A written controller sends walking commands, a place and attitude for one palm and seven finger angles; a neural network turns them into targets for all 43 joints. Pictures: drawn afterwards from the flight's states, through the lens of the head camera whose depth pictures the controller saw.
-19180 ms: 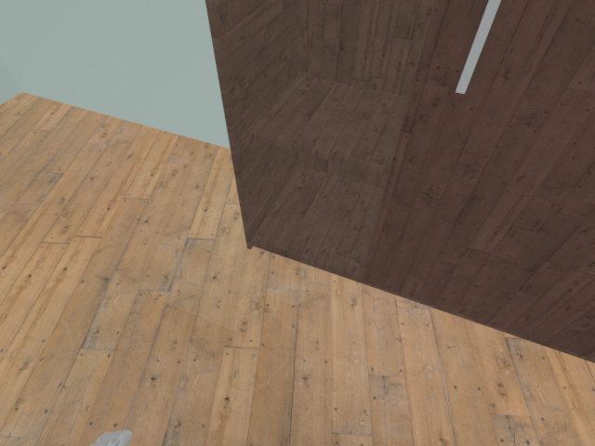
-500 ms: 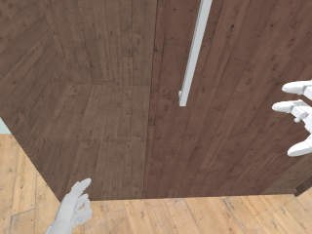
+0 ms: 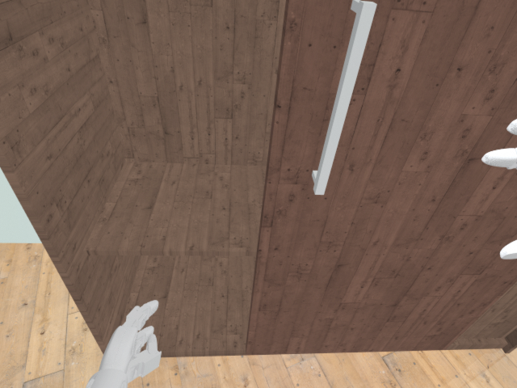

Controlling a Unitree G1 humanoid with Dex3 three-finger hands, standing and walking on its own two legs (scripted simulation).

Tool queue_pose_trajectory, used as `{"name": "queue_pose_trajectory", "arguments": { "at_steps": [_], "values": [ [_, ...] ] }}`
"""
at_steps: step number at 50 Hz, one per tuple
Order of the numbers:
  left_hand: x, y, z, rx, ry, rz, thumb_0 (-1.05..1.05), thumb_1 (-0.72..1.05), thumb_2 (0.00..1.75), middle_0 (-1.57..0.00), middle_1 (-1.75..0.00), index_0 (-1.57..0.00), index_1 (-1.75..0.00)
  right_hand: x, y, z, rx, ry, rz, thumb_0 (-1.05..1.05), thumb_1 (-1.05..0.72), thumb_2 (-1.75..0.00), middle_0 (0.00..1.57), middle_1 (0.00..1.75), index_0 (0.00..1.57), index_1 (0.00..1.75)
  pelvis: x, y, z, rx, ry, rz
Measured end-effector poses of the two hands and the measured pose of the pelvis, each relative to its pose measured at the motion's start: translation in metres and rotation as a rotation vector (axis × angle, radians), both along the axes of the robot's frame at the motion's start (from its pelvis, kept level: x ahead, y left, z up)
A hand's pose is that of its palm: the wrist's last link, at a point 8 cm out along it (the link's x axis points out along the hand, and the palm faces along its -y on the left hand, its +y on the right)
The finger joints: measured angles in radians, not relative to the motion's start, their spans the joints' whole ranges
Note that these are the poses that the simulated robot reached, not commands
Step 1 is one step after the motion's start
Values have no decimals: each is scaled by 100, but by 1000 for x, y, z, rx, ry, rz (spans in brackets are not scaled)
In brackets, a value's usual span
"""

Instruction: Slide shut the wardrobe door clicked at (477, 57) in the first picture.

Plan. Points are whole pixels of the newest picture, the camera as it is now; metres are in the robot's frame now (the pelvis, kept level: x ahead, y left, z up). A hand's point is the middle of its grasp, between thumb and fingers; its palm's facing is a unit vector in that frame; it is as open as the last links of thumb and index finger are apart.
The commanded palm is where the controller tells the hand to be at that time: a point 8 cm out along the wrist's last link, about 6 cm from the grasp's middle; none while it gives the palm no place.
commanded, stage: move the hooked fingers beside the handle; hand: right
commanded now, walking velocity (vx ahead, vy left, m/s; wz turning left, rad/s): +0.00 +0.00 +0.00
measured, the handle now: (335, 111) +0.47 -0.11 +0.26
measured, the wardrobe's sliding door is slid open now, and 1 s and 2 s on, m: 0.48 0.48 0.48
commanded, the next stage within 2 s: none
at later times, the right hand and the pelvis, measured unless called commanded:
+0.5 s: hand (480, 176) +0.32 -0.28 +0.26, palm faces +0.08 +0.99 -0.12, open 14.0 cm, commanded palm +0.27 -0.29 +0.25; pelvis -0.01 +0.00 +0.00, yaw +0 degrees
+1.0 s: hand (412, 170) +0.33 -0.19 +0.25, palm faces -0.09 +0.99 -0.08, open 14.0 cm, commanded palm +0.32 -0.26 +0.25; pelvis +0.00 -0.01 +0.00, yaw +0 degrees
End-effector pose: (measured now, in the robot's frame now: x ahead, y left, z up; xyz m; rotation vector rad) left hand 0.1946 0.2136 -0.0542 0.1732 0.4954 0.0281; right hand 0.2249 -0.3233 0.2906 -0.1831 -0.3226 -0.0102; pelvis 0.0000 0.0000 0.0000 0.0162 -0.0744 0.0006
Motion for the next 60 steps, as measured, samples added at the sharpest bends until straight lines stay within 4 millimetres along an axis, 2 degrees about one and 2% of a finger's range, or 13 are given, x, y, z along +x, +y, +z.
{"name": "queue_pose_trajectory", "arguments": {
  "at_steps": [6, 11, 15, 20, 24, 29, 33, 38, 42, 46, 51, 55, 60],
  "values": [
    [0, 10, -7, 0, 24, 0, 1, 91, 90, -20, -30, -20, -30, 10, -37, -16, 66, 168, -159, -1, 50, -30, 30, 120, 30, 120, -9, 3, -2, 1, 14, -14],
    [-6, 16, -14, 25, 58, 8, 1, 91, 90, -20, -30, -20, -30, 27, 2, -57, 44, 291, -13, -1, 50, -30, 29, 120, 29, 120, -15, 0, -3, 1, 18, -19],
    [-10, 11, -9, 30, 39, 24, 1, 91, 90, -20, -30, -20, -30, 34, 37, -35, 19, 110, 97, -1, 50, -30, 30, 120, 30, 120, -10, 0, -2, 0, 5, -9],
    [-14, 6, -7, -8, 31, 47, 1, 91, 90, -20, -30, -20, -30, 50, 12, 0, 77, 23, -10, -1, 50, -30, 31, 120, 31, 120, -6, 1, -1, -4, 5, 5],
    [-19, 7, -16, -33, 69, 49, 1, 91, 90, -20, -30, -20, -30, 64, -5, -20, 84, 206, -87, -1, 50, -30, 30, 120, 30, 120, -8, -2, 0, -5, 26, 4],
    [-22, 7, -25, -11, 118, 39, 1, 91, 90, -20, -30, -20, -30, 63, 26, -59, 54, 296, 21, -1, 50, -31, 29, 120, 29, 120, -8, -8, 0, -5, 33, -2],
    [-17, 2, -19, 14, 98, 32, 1, 91, 90, -20, -30, -20, -30, 57, 51, -40, 61, 103, 98, -1, 50, -30, 30, 120, 30, 120, -2, -9, 1, -6, 17, 3],
    [-7, -4, -11, 1, 74, 36, 1, 91, 90, -20, -30, -20, -30, 72, 27, -10, 116, 48, -14, -1, 50, -30, 31, 120, 31, 120, 1, -7, 1, -7, 9, 2],
    [-2, -5, -13, -18, 79, 32, 1, 91, 90, -20, -30, -20, -30, 92, 20, -31, 107, 237, -65, -1, 50, -30, 30, 120, 30, 120, -2, -9, 1, -7, 25, -6],
    [-1, -5, -16, -13, 95, 28, 1, 91, 90, -20, -30, -20, -30, 96, 47, -60, 82, 311, 26, -1, 50, -30, 29, 120, 29, 120, -2, -12, 2, -8, 35, -7],
    [0, -7, -13, 3, 91, 24, 1, 91, 90, -20, -30, -20, -30, 91, 77, -35, 102, 99, 109, -1, 50, -30, 30, 120, 30, 120, 5, -12, 2, -13, 22, 6],
    [0, -8, -13, -10, 103, 34, 1, 91, 90, -20, -30, -20, -30, 101, 64, -11, 133, 63, 28, -1, 50, -30, 31, 120, 30, 120, 9, -9, 3, -14, 16, 12],
    [-5, 0, -18, -25, 145, 56, 1, 91, 90, -20, -30, -20, -30, 119, 48, -42, 131, 305, -51, -1, 50, -30, 30, 120, 30, 120, 5, -7, 3, -11, 30, 7]
  ]
}}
